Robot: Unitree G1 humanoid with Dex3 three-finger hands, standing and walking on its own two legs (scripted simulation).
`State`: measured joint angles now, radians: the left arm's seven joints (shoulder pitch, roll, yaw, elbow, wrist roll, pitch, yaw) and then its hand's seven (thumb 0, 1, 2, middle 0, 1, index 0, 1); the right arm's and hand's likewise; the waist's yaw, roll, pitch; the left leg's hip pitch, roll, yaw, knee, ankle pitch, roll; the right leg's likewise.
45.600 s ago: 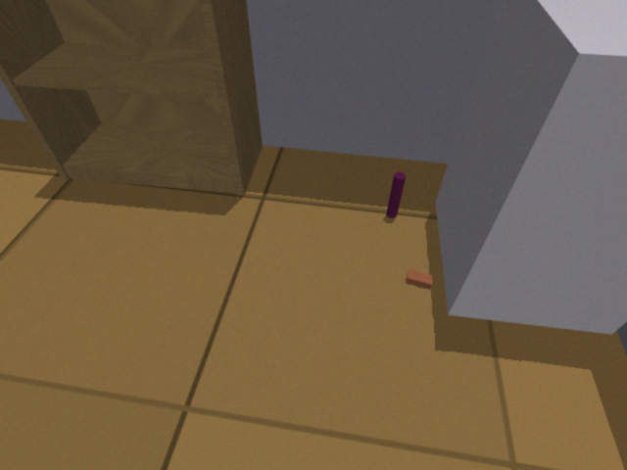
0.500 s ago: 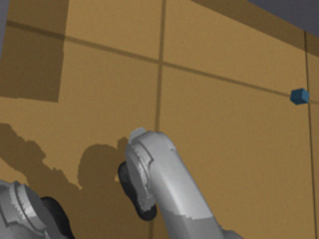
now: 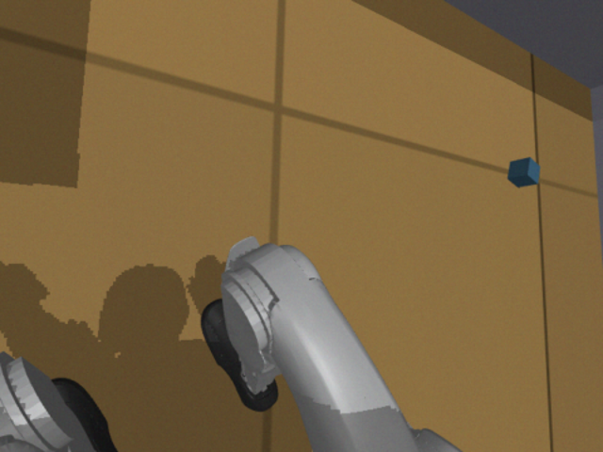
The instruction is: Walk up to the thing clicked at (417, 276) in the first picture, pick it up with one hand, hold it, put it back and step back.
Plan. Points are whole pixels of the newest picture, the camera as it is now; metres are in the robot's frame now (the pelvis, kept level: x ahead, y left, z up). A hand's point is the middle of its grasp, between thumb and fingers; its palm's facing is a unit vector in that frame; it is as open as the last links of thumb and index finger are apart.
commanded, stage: open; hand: left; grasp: from above
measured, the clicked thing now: out of the picture +0.41 +0.35 -0.31
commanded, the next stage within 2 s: withdraw in 0.74 s
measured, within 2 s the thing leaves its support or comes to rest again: neither
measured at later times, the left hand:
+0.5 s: hand out of the picture +0.45 +0.36 -0.25, palm faces -0.14 -0.43 -0.89, open 12.5 cm
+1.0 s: hand out of the picture +0.45 +0.36 -0.25, palm faces -0.12 -0.43 -0.90, open 13.8 cm
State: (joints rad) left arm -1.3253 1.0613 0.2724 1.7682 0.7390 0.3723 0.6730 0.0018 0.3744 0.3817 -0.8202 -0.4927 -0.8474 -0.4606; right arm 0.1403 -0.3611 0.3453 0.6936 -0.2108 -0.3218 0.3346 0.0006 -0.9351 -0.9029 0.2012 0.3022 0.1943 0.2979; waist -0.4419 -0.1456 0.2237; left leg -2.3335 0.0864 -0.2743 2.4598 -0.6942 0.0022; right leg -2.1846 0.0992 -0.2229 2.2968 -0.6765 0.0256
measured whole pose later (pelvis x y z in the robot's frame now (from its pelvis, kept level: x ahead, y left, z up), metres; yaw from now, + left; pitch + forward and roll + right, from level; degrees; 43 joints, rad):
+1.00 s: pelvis +0.00 +0.00 +0.01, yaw -1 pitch +30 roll -16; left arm -1.31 1.07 0.26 1.71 0.72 0.37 0.66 0.00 -0.46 0.94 -0.14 -0.96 -0.15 -0.95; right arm 0.14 -0.37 0.36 0.66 -0.20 -0.32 0.32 0.01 -0.93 -0.90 0.20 0.30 0.20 0.30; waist -0.44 -0.16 0.24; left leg -2.32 0.09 -0.28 2.44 -0.70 0.00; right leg -2.17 0.11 -0.23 2.27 -0.67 0.03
